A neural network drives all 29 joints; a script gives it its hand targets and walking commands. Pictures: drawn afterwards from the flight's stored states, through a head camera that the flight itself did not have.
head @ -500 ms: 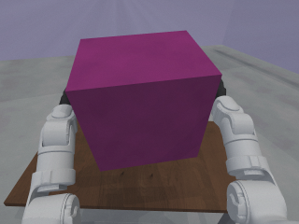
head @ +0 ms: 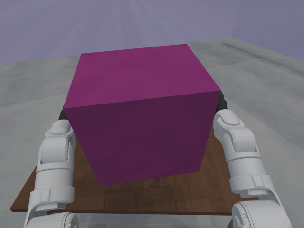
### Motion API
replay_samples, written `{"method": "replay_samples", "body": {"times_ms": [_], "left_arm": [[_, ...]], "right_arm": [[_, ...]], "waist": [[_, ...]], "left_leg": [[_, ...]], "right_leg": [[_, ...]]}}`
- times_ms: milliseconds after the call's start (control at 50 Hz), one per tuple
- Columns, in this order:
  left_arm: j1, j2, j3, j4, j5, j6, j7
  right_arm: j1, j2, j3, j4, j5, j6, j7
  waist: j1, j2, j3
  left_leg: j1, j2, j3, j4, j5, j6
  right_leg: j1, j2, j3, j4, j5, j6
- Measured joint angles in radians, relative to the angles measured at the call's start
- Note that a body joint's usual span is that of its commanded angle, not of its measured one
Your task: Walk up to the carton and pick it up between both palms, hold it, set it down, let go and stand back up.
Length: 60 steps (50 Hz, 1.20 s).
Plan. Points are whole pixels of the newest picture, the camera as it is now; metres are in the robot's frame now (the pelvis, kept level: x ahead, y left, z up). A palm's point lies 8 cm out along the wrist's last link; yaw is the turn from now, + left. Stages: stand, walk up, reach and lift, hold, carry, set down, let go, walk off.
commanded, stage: hold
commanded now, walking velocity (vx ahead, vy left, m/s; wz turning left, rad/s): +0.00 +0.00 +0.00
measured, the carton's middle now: (143, 115) +0.39 +0.03 +0.16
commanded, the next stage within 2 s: none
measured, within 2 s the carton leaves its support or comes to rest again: neither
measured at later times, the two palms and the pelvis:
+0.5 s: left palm (75, 114) +0.35 +0.20 +0.19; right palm (219, 112) +0.39 -0.18 +0.18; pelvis +0.01 +0.00 +0.00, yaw +1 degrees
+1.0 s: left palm (59, 116) +0.33 +0.23 +0.20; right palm (213, 95) +0.37 -0.15 +0.24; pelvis -0.01 +0.00 +0.00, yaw +2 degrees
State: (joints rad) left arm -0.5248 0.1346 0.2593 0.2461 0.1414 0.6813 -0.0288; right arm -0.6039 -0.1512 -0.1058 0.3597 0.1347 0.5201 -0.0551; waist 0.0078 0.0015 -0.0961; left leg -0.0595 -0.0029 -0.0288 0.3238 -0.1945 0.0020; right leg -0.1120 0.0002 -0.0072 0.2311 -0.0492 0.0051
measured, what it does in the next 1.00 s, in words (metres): stands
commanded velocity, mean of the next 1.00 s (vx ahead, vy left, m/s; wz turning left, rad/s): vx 0.00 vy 0.00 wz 0.00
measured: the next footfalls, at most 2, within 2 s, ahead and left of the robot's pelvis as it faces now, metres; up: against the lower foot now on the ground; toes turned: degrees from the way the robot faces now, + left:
none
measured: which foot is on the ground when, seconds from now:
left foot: down 0.00-1.00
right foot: down 0.00-1.00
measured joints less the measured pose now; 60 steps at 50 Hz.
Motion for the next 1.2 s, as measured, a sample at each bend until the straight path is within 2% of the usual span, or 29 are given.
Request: {"method": "replay_samples", "body": {"times_ms": [100, 180, 240, 300, 440, 520, 580, 640, 680, 780, 860, 980, 1120, 1200], "left_arm": [[-0.013, 0.000, 0.000, 0.000, 0.000, 0.009, 0.003], [-0.075, 0.000, 0.000, 0.000, 0.001, 0.026, 0.028], [-0.125, 0.000, 0.000, 0.000, 0.000, 0.037, 0.048], [-0.150, 0.000, 0.000, 0.007, 0.018, 0.042, 0.048], [-0.121, 0.000, 0.013, 0.068, 0.045, 0.047, -0.043], [-0.064, 0.000, 0.013, 0.067, 0.046, 0.035, -0.046], [0.003, 0.000, 0.013, 0.015, 0.024, 0.011, -0.019], [0.081, 0.000, 0.013, -0.104, -0.033, -0.014, -0.002], [0.097, 0.000, 0.013, -0.152, -0.044, -0.022, 0.004], [0.046, 0.000, 0.013, -0.161, -0.044, 0.025, 0.014], [-0.014, 0.000, 0.013, -0.139, -0.005, 0.085, 0.014], [-0.082, 0.000, 0.013, -0.053, 0.028, 0.106, 0.010], [-0.088, -0.003, 0.013, -0.032, 0.028, 0.077, 0.001], [-0.075, -0.003, 0.013, -0.027, 0.028, 0.054, -0.013]], "right_arm": [[-0.026, 0.000, -0.016, 0.002, 0.000, 0.021, 0.003], [-0.087, 0.000, -0.070, 0.056, 0.000, -0.007, 0.030], [-0.138, 0.000, -0.116, 0.103, -0.002, -0.034, 0.053], [-0.172, -0.001, -0.138, 0.136, -0.016, -0.045, 0.068], [-0.139, -0.002, -0.131, 0.146, -0.035, 0.012, 0.070], [-0.080, -0.001, -0.057, 0.125, -0.035, 0.004, 0.048], [-0.007, -0.001, 0.028, 0.024, -0.019, 0.001, 0.000], [0.063, 0.001, 0.054, -0.105, 0.011, -0.012, -0.024], [0.077, 0.004, 0.054, -0.147, 0.018, -0.023, -0.030], [0.037, 0.004, 0.016, -0.144, 0.019, 0.006, -0.020], [-0.048, 0.005, -0.033, -0.045, 0.019, 0.028, 0.014], [-0.155, 0.005, -0.097, 0.098, -0.003, 0.038, 0.046], [-0.126, 0.006, -0.101, 0.109, -0.013, -0.007, 0.055], [-0.086, 0.006, -0.088, 0.105, -0.013, -0.017, 0.052]], "waist": [[0.000, -0.061, 0.001], [-0.002, -0.073, 0.001], [-0.008, -0.050, 0.001], [-0.009, -0.009, 0.001], [-0.009, 0.072, 0.011], [-0.009, 0.079, 0.026], [-0.009, 0.062, 0.025], [-0.009, 0.028, 0.010], [-0.009, 0.004, -0.008], [-0.009, -0.059, -0.033], [-0.008, -0.080, -0.024], [-0.009, -0.042, 0.004], [-0.010, 0.045, 0.022], [-0.010, 0.075, 0.023]], "left_leg": [[0.000, 0.000, 0.000, 0.000, 0.010, 0.000], [-0.002, -0.002, -0.004, 0.000, 0.015, -0.001], [-0.007, -0.006, -0.015, 0.000, 0.017, -0.001], [-0.007, -0.007, -0.017, 0.000, 0.015, -0.001], [0.002, -0.006, -0.017, -0.020, 0.012, -0.001], [0.005, -0.004, -0.017, -0.028, 0.012, -0.001], [0.003, -0.004, -0.017, -0.028, 0.012, -0.001], [0.002, -0.004, -0.017, -0.028, 0.010, -0.001], [0.002, -0.004, -0.017, -0.028, 0.005, -0.001], [0.008, -0.012, -0.018, -0.028, 0.011, -0.001], [0.008, -0.016, -0.020, -0.028, 0.020, -0.001], [0.005, -0.019, -0.028, -0.028, 0.028, -0.001], [0.005, -0.015, -0.030, -0.028, 0.021, -0.001], [0.005, -0.011, -0.030, -0.028, 0.015, -0.001]], "right_leg": [[0.000, 0.000, 0.000, 0.000, 0.010, 0.000], [0.000, 0.000, 0.000, 0.000, 0.012, -0.001], [0.000, 0.000, 0.000, 0.000, 0.012, -0.002], [0.000, -0.001, 0.000, 0.000, 0.008, -0.002], [0.000, 0.000, 0.000, 0.000, -0.006, -0.002], [-0.001, 0.002, 0.000, -0.001, -0.011, -0.002], [-0.003, 0.002, 0.000, -0.002, -0.014, -0.002], [-0.003, 0.002, 0.000, -0.003, -0.015, -0.002], [-0.003, 0.002, 0.000, -0.003, -0.016, -0.002], [0.005, -0.006, 0.000, -0.003, -0.011, -0.002], [0.006, -0.009, 0.000, -0.003, -0.006, -0.005], [0.007, -0.009, 0.000, -0.003, -0.003, -0.007], [0.006, -0.004, 0.000, -0.003, -0.007, -0.007], [0.006, 0.000, -0.001, -0.003, -0.013, -0.006]]}}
